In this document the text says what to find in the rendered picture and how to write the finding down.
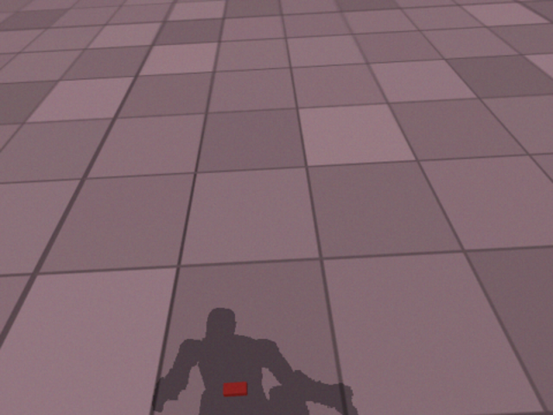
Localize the small box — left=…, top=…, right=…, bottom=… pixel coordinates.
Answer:
left=223, top=382, right=247, bottom=397

